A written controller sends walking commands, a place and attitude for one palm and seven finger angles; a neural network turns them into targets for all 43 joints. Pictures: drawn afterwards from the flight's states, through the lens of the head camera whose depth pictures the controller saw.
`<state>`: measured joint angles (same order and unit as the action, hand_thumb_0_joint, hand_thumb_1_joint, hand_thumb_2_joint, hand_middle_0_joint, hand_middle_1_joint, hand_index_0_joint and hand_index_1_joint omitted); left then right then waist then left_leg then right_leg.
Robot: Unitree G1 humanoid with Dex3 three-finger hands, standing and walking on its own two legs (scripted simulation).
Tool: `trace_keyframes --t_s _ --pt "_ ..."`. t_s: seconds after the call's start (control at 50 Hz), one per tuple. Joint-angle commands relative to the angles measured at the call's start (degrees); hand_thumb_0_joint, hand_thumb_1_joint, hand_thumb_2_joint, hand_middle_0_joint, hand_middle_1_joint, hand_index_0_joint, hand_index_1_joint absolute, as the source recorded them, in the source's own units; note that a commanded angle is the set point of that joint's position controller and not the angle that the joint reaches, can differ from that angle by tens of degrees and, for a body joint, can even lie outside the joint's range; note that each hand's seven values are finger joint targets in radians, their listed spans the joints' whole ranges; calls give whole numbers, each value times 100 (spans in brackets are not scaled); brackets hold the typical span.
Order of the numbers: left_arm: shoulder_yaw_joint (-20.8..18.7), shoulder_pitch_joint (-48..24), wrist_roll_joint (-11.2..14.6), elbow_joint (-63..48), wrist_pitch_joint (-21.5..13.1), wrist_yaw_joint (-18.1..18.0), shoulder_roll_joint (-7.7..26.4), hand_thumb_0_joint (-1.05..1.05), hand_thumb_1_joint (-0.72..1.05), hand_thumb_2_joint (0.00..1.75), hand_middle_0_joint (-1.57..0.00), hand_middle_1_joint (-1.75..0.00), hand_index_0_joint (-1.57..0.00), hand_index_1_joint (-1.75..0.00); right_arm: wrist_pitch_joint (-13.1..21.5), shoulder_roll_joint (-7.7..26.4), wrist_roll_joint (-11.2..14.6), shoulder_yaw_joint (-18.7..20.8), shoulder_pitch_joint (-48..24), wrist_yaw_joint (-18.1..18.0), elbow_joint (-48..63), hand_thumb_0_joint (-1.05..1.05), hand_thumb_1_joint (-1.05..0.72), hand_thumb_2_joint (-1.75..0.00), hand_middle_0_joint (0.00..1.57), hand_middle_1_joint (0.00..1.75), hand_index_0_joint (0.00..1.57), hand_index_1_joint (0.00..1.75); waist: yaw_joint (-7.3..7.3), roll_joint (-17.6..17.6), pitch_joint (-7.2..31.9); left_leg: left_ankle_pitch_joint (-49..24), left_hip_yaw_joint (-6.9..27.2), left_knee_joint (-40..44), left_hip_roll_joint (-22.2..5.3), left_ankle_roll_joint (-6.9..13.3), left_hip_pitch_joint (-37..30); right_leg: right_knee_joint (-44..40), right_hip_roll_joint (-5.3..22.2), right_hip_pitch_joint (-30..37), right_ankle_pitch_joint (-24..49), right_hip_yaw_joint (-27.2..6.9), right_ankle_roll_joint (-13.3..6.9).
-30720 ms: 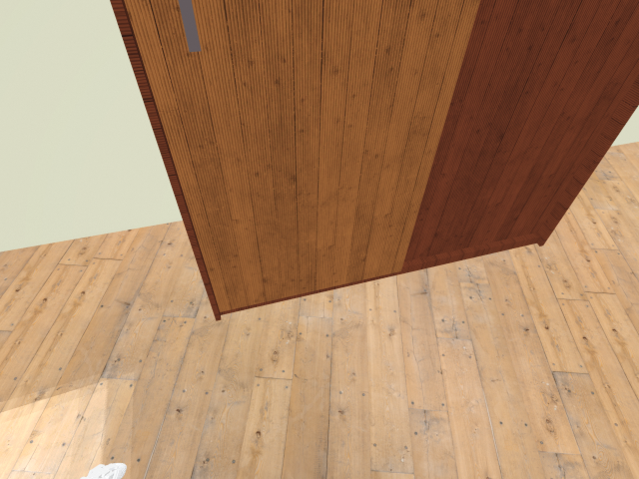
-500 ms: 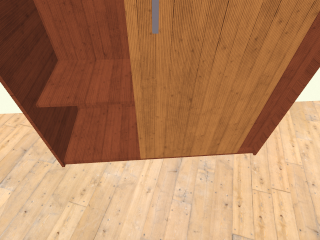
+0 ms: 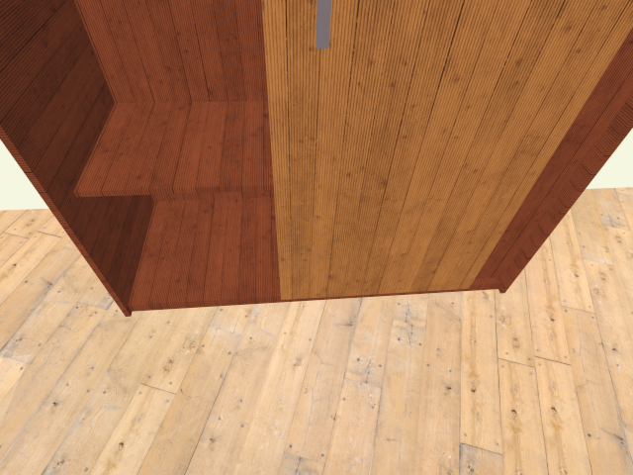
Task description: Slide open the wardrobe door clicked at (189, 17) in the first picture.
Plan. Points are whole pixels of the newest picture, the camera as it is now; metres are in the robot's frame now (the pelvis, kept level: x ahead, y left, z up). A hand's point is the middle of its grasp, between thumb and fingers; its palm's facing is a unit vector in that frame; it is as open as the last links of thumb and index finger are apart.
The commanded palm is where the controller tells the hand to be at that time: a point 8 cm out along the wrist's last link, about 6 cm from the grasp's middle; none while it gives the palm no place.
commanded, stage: look to check the result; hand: left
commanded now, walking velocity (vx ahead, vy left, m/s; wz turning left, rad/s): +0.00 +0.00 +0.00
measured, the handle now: out of the picture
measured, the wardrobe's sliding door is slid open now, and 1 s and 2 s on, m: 0.53 0.53 0.53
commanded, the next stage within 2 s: stand and wait in 1.50 s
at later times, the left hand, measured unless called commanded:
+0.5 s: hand out of the picture +0.02 +0.19 -0.18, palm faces +0.00 -0.98 -0.20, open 7.3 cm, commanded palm none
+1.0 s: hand out of the picture +0.04 +0.19 -0.17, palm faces +0.00 -0.97 -0.24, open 7.3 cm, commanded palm none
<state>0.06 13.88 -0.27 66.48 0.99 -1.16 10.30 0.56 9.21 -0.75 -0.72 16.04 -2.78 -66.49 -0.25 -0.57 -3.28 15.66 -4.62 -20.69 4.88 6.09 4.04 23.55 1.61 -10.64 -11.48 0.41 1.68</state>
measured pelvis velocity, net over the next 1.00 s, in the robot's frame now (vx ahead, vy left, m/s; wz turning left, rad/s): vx -0.01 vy -0.02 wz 0.01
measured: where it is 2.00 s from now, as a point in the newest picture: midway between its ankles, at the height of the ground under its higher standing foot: outside the picture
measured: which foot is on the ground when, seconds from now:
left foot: down 0.00-1.00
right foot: down 0.00-1.00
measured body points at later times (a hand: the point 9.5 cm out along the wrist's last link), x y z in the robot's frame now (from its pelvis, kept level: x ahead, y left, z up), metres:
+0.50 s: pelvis -0.01 +0.00 +0.00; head +0.01 +0.01 +0.45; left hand +0.02 +0.24 -0.16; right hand +0.01 -0.24 -0.16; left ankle -0.04 +0.04 -0.74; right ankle +0.01 -0.14 -0.74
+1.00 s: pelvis -0.01 -0.02 +0.00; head +0.01 -0.01 +0.45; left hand +0.04 +0.24 -0.15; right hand +0.04 -0.28 -0.14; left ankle -0.04 +0.04 -0.74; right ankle +0.01 -0.14 -0.74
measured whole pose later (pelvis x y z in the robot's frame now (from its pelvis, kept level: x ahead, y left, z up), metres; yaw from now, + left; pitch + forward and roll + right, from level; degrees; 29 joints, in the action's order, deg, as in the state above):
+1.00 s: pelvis -0.01 -0.02 +0.00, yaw +1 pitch -2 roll +0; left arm -0.1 8.1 -0.5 65.1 0.0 -0.5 14.2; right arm 0.6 13.9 -0.7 -0.1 9.6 -1.7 -65.4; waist -0.3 -0.6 -3.5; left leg 13.7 -3.7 -18.5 4.1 4.7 3.5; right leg 21.5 0.9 -10.0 -10.0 1.4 0.4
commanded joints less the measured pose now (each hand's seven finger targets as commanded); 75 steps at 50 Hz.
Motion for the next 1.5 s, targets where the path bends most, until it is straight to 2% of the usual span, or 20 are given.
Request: trace_keyframes --t_s 0.0,0.2,0.3,0.42,0.52,0.58,0.7,0.82,0.88,0.96,1.02,1.06,1.2,1.26,1.36,1.42,1.48 --pt "-97 123 -34 -219 -86 -66 580 0 90 90 -20 -30 -20 -30 73 808 -23 144 269 -40 180 0 -90 -90 20 30 20 30 -8 160 -77 -1535 948 578 -1194 -416 411 -65 330 66 608 -311 -294" --pt "-136 63 -38 -265 -71 -87 620 0 90 90 -20 -30 -20 -30 77 853 -22 192 182 -55 225 0 -90 -90 20 30 20 30 -8 258 24 -2249 967 463 -1196 -538 247 108 307 29 754 -292 -292" --pt "-136 -3 -51 -291 -70 -75 659 0 90 90 -20 -30 -20 -30 60 882 -27 195 70 -27 259 0 -90 -90 20 30 20 30 7 177 -171 -1644 994 585 -1192 -505 472 15 326 24 595 -332 -278" --pt "-132 -89 -49 -330 -118 -54 739 0 90 90 -20 -30 -20 -30 70 958 -28 197 -63 7 292 0 -90 -90 20 30 20 30 -10 58 -10 -1446 925 559 -1122 -411 376 -95 392 94 771 -412 -305" --pt "-144 -163 -48 -356 -139 -48 838 0 90 90 -20 -30 -20 -30 84 1027 -28 202 -151 15 288 0 -90 -90 20 30 20 30 -4 153 113 -1656 881 519 -1124 -412 286 -106 408 154 943 -416 -322" --pt "-154 -229 -49 -377 -158 -44 905 0 90 90 -20 -30 -20 -30 82 1079 -18 205 -207 23 299 0 -90 -90 20 30 20 30 -15 55 139 -1603 875 511 -1130 -389 290 -154 432 207 1004 -441 -338" --pt "-154 -330 -42 -370 -178 -38 1012 0 90 90 -20 -30 -20 -30 90 1182 -20 206 -317 31 298 0 -90 -90 20 30 20 30 -11 113 224 -1736 876 534 -1144 -401 220 -189 470 286 1126 -438 -366" --pt "-154 -458 -41 -379 -178 -22 1116 0 90 90 -20 -30 -20 -30 81 1290 -25 208 -439 51 302 0 -90 -90 20 30 20 30 -7 173 143 -1468 901 640 -1158 -411 269 -306 479 289 940 -442 -358" --pt "-165 -528 -46 -399 -204 -14 1207 0 90 90 -20 -30 -20 -30 82 1360 -18 214 -514 63 321 0 -90 -90 20 30 20 30 -13 61 230 -1407 897 636 -1157 -394 242 -369 505 354 1022 -476 -373" --pt "-176 -598 -44 -427 -218 -11 1308 0 90 90 -20 -30 -20 -30 98 1477 -6 222 -581 71 351 0 -90 -90 20 30 20 30 -2 91 284 -1632 914 644 -1173 -416 193 -366 507 402 1132 -451 -382" --pt "-170 -670 -41 -424 -220 -1 1359 0 90 90 -20 -30 -20 -30 89 1520 -19 221 -671 82 347 0 -90 -90 20 30 20 30 -4 76 211 -1435 937 711 -1179 -412 222 -442 525 373 1012 -470 -378" --pt "-184 -684 -52 -444 -243 5 1422 0 90 90 -20 -30 -20 -30 96 1587 -11 233 -703 90 375 0 -90 -90 20 30 20 30 -5 -23 318 -1477 915 668 -1172 -392 159 -471 533 416 1139 -474 -384" --pt "-181 -833 -39 -458 -261 15 1564 0 90 90 -20 -30 -20 -30 100 1719 -17 227 -843 107 373 0 -90 -90 20 30 20 30 -13 108 398 -1481 923 730 -1189 -415 108 -533 574 495 1209 -500 -402" --pt "-194 -858 -46 -478 -286 17 1638 0 90 90 -20 -30 -20 -30 101 1784 -5 242 -888 116 406 0 -90 -90 20 30 20 30 -10 -3 427 -1485 927 712 -1190 -398 86 -582 583 529 1290 -510 -412" --pt "-198 -935 -45 -479 -304 23 1721 0 90 90 -20 -30 -20 -30 104 1860 -6 242 -940 127 411 0 -90 -90 20 30 20 30 -20 14 477 -1504 923 740 -1200 -411 70 -624 601 598 1367 -514 -418" --pt "-183 -977 -34 -461 -289 31 1729 0 90 90 -20 -30 -20 -30 97 1890 -18 232 -1007 131 402 0 -90 -90 20 30 20 30 -15 121 362 -1391 956 816 -1207 -429 112 -673 603 551 1192 -524 -418" --pt "-189 -1008 -42 -473 -301 35 1790 0 90 90 -20 -30 -20 -30 101 1935 -13 229 -1020 142 413 0 -90 -90 20 30 20 30 -20 51 439 -1349 950 814 -1207 -418 89 -708 620 601 1211 -548 -418"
